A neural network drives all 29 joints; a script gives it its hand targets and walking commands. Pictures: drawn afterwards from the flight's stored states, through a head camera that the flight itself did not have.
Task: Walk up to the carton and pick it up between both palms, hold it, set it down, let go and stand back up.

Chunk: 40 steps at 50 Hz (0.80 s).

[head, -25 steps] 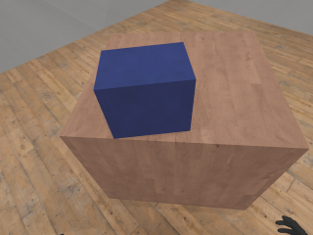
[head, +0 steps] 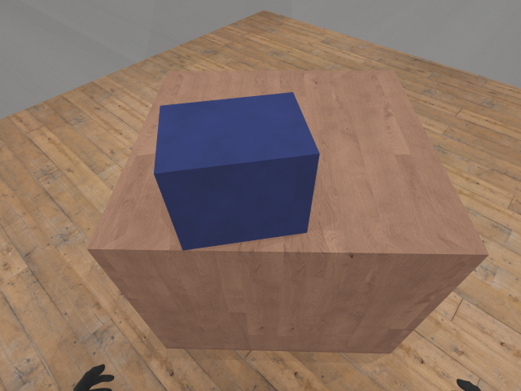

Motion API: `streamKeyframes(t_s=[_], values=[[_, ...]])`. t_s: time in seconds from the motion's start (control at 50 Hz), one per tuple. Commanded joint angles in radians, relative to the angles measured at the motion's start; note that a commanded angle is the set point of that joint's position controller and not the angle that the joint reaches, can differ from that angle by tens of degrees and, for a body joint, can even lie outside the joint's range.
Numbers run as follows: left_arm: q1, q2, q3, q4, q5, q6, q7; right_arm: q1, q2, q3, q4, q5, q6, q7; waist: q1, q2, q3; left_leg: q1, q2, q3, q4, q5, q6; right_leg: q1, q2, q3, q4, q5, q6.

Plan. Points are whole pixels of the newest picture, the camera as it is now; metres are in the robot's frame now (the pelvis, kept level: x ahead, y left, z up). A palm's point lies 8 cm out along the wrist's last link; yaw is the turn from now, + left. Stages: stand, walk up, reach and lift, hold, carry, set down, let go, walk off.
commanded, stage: walk up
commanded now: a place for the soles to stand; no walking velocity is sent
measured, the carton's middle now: (237, 172) +0.53 +0.07 +0.02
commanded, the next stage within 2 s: none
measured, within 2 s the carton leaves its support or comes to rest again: neither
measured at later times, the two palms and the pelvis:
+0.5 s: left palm out of the picture +0.05 +0.30 -0.10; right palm out of the picture +0.11 -0.30 -0.10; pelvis -0.01 +0.00 +0.01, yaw +0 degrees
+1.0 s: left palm (55, 358) +0.21 +0.37 -0.09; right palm out of the picture +0.09 -0.24 -0.13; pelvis +0.08 +0.07 -0.02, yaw -4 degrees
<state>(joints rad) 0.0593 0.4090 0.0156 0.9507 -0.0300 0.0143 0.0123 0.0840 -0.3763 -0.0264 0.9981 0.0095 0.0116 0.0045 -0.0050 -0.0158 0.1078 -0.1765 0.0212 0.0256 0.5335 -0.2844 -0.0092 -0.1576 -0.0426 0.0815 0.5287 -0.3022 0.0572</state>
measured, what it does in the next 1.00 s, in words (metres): walks ahead: left foot, then right foot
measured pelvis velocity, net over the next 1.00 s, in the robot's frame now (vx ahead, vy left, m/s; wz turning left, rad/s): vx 0.08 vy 0.07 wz -0.07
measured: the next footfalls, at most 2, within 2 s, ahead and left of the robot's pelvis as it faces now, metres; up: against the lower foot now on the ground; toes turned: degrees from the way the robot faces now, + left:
left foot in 0.68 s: +0.10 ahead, +0.19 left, +0.00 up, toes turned +5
right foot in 0.96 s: +0.22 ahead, -0.05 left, +0.00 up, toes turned -2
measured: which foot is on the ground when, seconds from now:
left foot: down 0.00-0.48, up 0.50-0.66, down 0.68-1.00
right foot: down 0.00-0.70, up 0.72-0.94, down 0.96-1.00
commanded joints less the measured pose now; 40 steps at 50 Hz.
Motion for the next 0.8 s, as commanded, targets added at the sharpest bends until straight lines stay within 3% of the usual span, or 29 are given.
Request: streamKeyframes(t_s=[0.0, 0.04, 0.1, 0.14, 0.16, 0.18, 0.22, 0.24, 0.26, 0.28, 0.3, 0.32, 0.36, 0.38, 0.42, 0.44, 0.46, 0.48, 0.5, 0.52, 0.54, 0.6, 0.62, 0.66, 0.68, 0.7, 0.72, 0.76, 0.78], values=[[-0.038, 0.207, 0.053, -0.027, 0.010, -0.017, 0.014, -0.101, -0.224, -0.042, -0.068, 0.006, -0.026, -0.009, 0.021, 0.041, -0.103, 0.045, 0.137, -0.118, -0.186, 0.151, 0.079, -0.017, -0.055, -0.001, -0.094, 0.197, -0.085], [-0.004, 0.194, 0.050, 0.001, 0.002, -0.025, 0.009, -0.073, -0.244, -0.054, -0.048, -0.003, -0.028, -0.011, 0.023, 0.119, -0.124, 0.095, 0.146, -0.108, -0.196, 0.216, 0.068, -0.029, -0.052, -0.021, -0.094, 0.194, -0.070], [-0.010, 0.190, 0.063, 0.033, 0.009, -0.021, 0.012, -0.101, -0.214, -0.053, -0.043, 0.004, -0.035, -0.009, 0.013, 0.015, -0.141, 0.111, 0.149, -0.097, -0.200, 0.180, 0.080, -0.030, -0.056, -0.012, -0.134, 0.209, -0.067], [0.017, 0.200, 0.065, 0.054, 0.004, -0.025, 0.015, -0.106, -0.217, -0.061, -0.029, 0.002, -0.032, -0.010, 0.022, 0.048, -0.095, 0.094, 0.135, -0.084, -0.181, 0.251, 0.068, -0.026, -0.074, -0.024, -0.142, 0.259, -0.065], [0.017, 0.177, 0.066, 0.041, 0.010, -0.027, 0.015, -0.128, -0.225, -0.061, -0.036, -0.013, -0.030, -0.011, 0.026, 0.048, -0.153, 0.094, 0.131, -0.090, -0.183, 0.161, 0.074, 0.004, -0.064, -0.002, -0.134, 0.255, -0.081], [0.015, 0.182, 0.061, 0.050, 0.011, -0.026, 0.016, -0.116, -0.202, -0.063, -0.025, -0.009, -0.032, -0.012, 0.017, 0.034, -0.123, 0.124, 0.120, -0.079, -0.194, 0.178, 0.063, -0.036, -0.069, -0.004, -0.148, 0.259, -0.082], [0.037, 0.160, 0.065, 0.039, 0.004, -0.032, 0.014, -0.092, -0.218, -0.064, -0.020, -0.002, -0.025, -0.013, 0.000, 0.083, -0.135, 0.130, 0.124, -0.073, -0.219, 0.086, 0.075, -0.046, -0.053, 0.010, -0.162, 0.182, -0.079], [0.043, 0.168, 0.062, 0.054, 0.002, -0.030, 0.014, -0.082, -0.220, -0.068, -0.010, -0.006, -0.026, -0.013, 0.013, 0.020, -0.132, 0.124, 0.137, -0.081, -0.189, 0.133, 0.080, -0.036, -0.065, 0.003, -0.167, 0.205, -0.083], [0.020, 0.191, 0.068, 0.055, 0.010, -0.036, 0.019, -0.081, -0.200, -0.057, -0.011, -0.006, -0.028, -0.009, 0.001, 0.014, -0.128, 0.144, 0.129, -0.069, -0.179, 0.193, 0.064, -0.059, -0.069, 0.031, -0.172, 0.233, -0.087], [0.012, 0.187, 0.078, 0.046, 0.010, -0.036, 0.019, -0.081, -0.199, -0.064, -0.016, -0.007, -0.026, -0.007, 0.004, 0.017, -0.134, 0.119, 0.132, -0.051, -0.193, 0.159, 0.065, -0.032, -0.064, -0.017, -0.154, 0.224, -0.076], [0.022, 0.176, 0.065, 0.046, 0.009, -0.036, 0.017, -0.108, -0.210, -0.060, -0.011, -0.005, -0.030, -0.010, 0.001, 0.020, -0.085, 0.110, 0.120, -0.054, -0.197, 0.153, 0.061, -0.069, -0.072, 0.003, -0.163, 0.234, -0.077], [0.038, 0.175, 0.074, 0.061, 0.006, -0.030, 0.015, -0.107, -0.186, -0.054, -0.017, -0.006, -0.034, -0.010, 0.000, 0.080, -0.114, 0.134, 0.132, -0.061, -0.196, 0.182, 0.074, -0.072, -0.071, 0.026, -0.177, 0.207, -0.077], [0.028, 0.163, 0.069, 0.065, 0.002, -0.033, 0.013, -0.100, -0.214, -0.061, -0.002, -0.005, -0.028, -0.012, -0.002, 0.052, -0.100, 0.112, 0.129, -0.057, -0.218, 0.108, 0.067, -0.049, -0.060, 0.002, -0.177, 0.196, -0.067], [0.041, 0.160, 0.079, 0.069, 0.007, -0.034, 0.012, -0.102, -0.207, -0.054, -0.006, -0.010, -0.025, -0.014, 0.010, -0.013, -0.111, 0.132, 0.142, -0.072, -0.191, 0.141, 0.067, -0.053, -0.065, 0.009, -0.182, 0.197, -0.071], [0.021, 0.160, 0.075, 0.059, 0.009, -0.030, 0.011, -0.090, -0.209, -0.057, -0.005, -0.011, -0.022, -0.012, -0.003, 0.002, -0.126, 0.137, 0.118, -0.043, -0.174, 0.129, 0.054, -0.070, -0.073, 0.029, -0.197, 0.214, -0.077], [0.171, 0.203, 0.105, 0.021, 0.048, -0.048, 0.012, -0.038, -0.236, -0.103, -0.040, -0.038, -0.011, 0.012, 0.031, 0.009, -0.129, 0.038, 0.046, 0.016, -0.102, -0.248, 0.062, -0.012, -0.071, 0.083, -0.203, -0.187, -0.158], [0.237, 0.260, 0.119, 0.035, 0.056, -0.047, 0.020, -0.091, -0.219, -0.104, -0.064, -0.049, -0.003, 0.026, 0.072, -0.096, -0.034, -0.189, 0.025, -0.004, 0.009, -0.307, 0.049, 0.052, -0.151, 0.220, -0.283, -0.358, -0.222], [0.279, 0.295, 0.138, 0.023, 0.064, -0.049, 0.029, -0.116, -0.193, -0.107, -0.118, -0.066, 0.001, 0.043, 0.107, -0.170, -0.011, -0.363, -0.021, -0.009, 0.193, -0.276, 0.037, 0.150, -0.267, 0.439, -0.378, -0.425, -0.290], [0.275, 0.311, 0.135, -0.001, 0.072, -0.047, 0.047, -0.159, -0.170, -0.109, -0.175, -0.065, 0.009, 0.049, 0.112, -0.140, 0.055, -0.444, 0.041, -0.110, 0.345, -0.230, 0.030, 0.115, -0.327, 0.515, -0.391, -0.377, -0.354], [0.229, 0.333, 0.143, -0.046, 0.074, -0.066, 0.064, -0.117, -0.177, -0.119, -0.212, -0.053, 0.011, 0.054, 0.067, -0.052, 0.032, -0.458, 0.104, -0.194, 0.386, -0.174, 0.029, 0.123, -0.376, 0.492, -0.358, -0.277, -0.364], [0.215, 0.313, 0.136, -0.056, 0.085, -0.070, 0.068, -0.075, -0.179, -0.133, -0.211, -0.060, 0.007, 0.059, 0.052, -0.039, 0.024, -0.479, 0.118, -0.165, 0.339, -0.234, 0.028, 0.153, -0.364, 0.419, -0.332, -0.270, -0.349], [0.200, 0.299, 0.133, -0.118, 0.086, -0.076, 0.052, -0.013, -0.179, -0.133, -0.226, -0.048, -0.003, 0.081, 0.031, -0.199, -0.021, -0.294, 0.113, -0.120, 0.201, -0.139, 0.037, 0.065, -0.273, 0.233, -0.279, -0.163, -0.277], [0.183, 0.296, 0.129, -0.139, 0.075, -0.073, 0.042, 0.043, -0.174, -0.135, -0.228, -0.050, -0.005, 0.086, 0.011, -0.169, -0.050, -0.148, 0.074, -0.075, 0.216, -0.087, 0.041, -0.060, -0.247, 0.232, -0.263, -0.185, -0.260], [0.114, 0.247, 0.117, -0.156, 0.066, -0.049, 0.028, 0.247, -0.177, -0.155, -0.180, -0.052, -0.012, 0.072, -0.106, -0.075, -0.065, 0.282, -0.021, 0.059, 0.077, -0.038, 0.042, -0.384, -0.151, 0.052, -0.038, -0.228, -0.203], [0.163, 0.158, 0.082, -0.167, 0.070, -0.047, 0.027, 0.343, -0.244, -0.162, -0.158, -0.065, -0.009, 0.062, -0.161, 0.143, -0.112, 0.372, 0.049, -0.070, -0.105, -0.217, 0.075, -0.450, -0.028, -0.036, 0.295, -0.224, -0.185], [0.154, 0.109, 0.062, -0.231, 0.042, -0.051, 0.030, 0.315, -0.336, -0.170, -0.210, -0.064, -0.026, 0.049, -0.168, 0.432, -0.090, 0.286, 0.303, -0.599, -0.355, -0.524, 0.194, -0.632, 0.126, -0.059, 0.522, -0.386, -0.123], [0.104, 0.180, 0.086, -0.269, 0.034, -0.044, 0.036, 0.303, -0.346, -0.168, -0.226, -0.065, -0.024, 0.037, -0.142, 0.185, -0.004, 0.137, 0.378, -0.703, -0.409, -0.524, 0.297, -0.608, 0.074, 0.089, 0.654, -0.337, -0.117], [0.180, 0.223, 0.101, -0.255, 0.041, -0.047, 0.023, 0.200, -0.321, -0.151, -0.277, -0.063, -0.031, 0.021, -0.056, 0.100, 0.070, 0.102, 0.367, -0.575, -0.327, -0.406, 0.310, -0.605, -0.011, 0.077, 0.642, -0.250, -0.102], [0.274, 0.231, 0.111, -0.235, 0.054, -0.053, 0.017, 0.165, -0.319, -0.152, -0.289, -0.054, -0.032, 0.015, -0.024, 0.110, 0.016, 0.078, 0.361, -0.475, -0.281, -0.331, 0.300, -0.486, -0.046, 0.075, 0.591, -0.216, -0.099]])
